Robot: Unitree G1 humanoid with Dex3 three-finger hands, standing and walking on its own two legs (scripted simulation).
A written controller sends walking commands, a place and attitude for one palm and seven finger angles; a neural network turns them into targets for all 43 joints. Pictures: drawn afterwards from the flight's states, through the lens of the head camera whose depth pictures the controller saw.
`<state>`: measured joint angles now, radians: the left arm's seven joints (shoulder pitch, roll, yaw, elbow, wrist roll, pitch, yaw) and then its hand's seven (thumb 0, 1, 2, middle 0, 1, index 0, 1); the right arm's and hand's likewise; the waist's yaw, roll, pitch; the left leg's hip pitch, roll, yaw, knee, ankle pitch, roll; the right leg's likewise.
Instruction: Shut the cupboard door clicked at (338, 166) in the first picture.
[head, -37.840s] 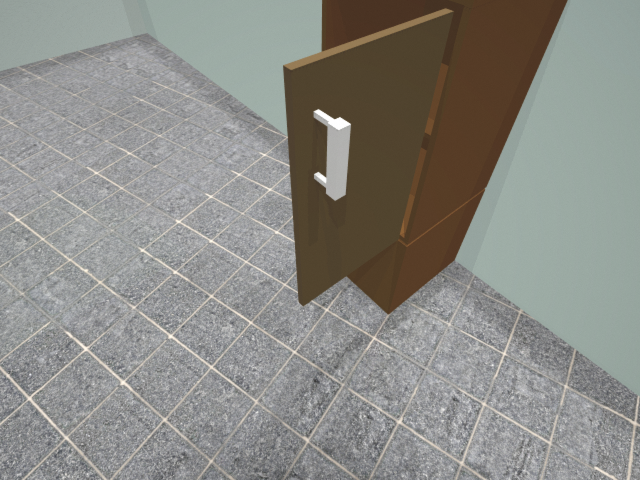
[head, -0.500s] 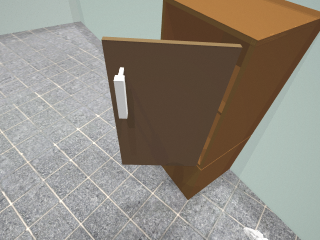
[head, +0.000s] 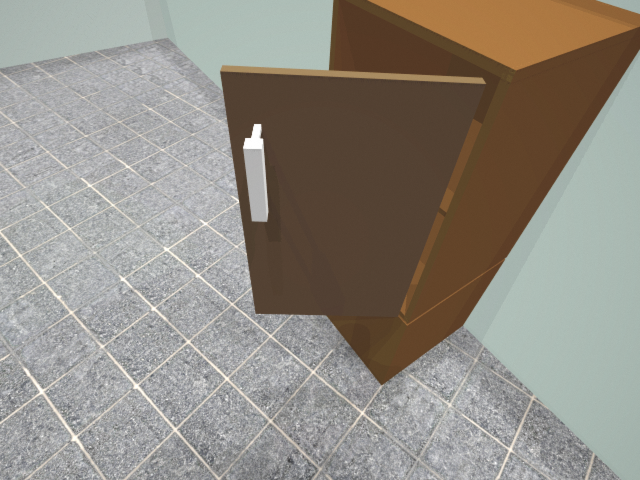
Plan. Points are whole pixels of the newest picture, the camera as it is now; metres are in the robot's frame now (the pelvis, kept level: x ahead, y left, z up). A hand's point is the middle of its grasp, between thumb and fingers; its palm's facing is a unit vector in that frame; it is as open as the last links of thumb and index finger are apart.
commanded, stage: shuffle to correct the standing spot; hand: left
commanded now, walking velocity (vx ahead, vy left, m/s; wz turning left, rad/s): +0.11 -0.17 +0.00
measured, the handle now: (258, 173) +0.51 +0.13 +0.11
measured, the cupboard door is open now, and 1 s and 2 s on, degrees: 55 55 55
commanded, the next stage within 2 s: come to a stop and stand still in 0.68 s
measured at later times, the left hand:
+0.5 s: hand out of the picture -0.03 +0.11 -0.18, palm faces +0.10 -0.99 -0.12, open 7.4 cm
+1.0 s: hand out of the picture +0.14 +0.09 -0.17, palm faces +0.02 -0.97 -0.23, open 7.4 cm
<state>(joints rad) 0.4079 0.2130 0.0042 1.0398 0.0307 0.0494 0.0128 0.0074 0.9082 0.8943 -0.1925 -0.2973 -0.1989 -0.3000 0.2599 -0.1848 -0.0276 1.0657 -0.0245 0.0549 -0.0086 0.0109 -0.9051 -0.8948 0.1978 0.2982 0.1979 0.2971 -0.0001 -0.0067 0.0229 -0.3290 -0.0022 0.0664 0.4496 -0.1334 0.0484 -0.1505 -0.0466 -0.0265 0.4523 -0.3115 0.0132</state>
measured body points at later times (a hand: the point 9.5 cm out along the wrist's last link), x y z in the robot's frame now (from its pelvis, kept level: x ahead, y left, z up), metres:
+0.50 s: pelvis +0.01 -0.04 +0.00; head +0.00 -0.02 +0.45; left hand -0.04 +0.16 -0.17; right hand +0.03 -0.27 -0.15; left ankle +0.02 +0.06 -0.70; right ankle -0.02 -0.14 -0.74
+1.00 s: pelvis +0.07 -0.10 -0.01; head +0.11 -0.11 +0.44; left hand +0.14 +0.14 -0.15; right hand +0.03 -0.33 -0.17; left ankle +0.03 +0.03 -0.72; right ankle +0.11 -0.24 -0.74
